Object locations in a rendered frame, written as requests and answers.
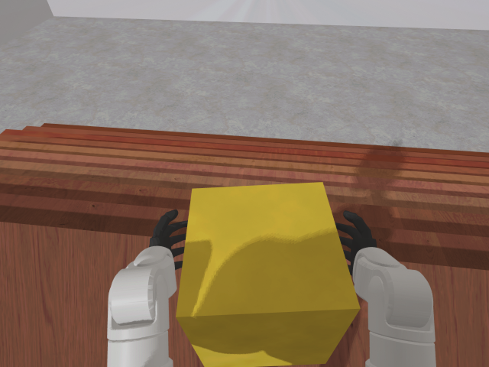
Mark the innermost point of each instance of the carton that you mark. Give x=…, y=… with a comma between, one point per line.
x=264, y=280

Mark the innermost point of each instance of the right robot forearm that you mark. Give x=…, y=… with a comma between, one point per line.
x=400, y=311

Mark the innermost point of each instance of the robot left hand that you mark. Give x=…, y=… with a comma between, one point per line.
x=162, y=232

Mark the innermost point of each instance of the left robot forearm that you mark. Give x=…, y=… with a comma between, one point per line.
x=138, y=311

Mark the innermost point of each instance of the robot right hand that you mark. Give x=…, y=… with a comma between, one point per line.
x=362, y=237

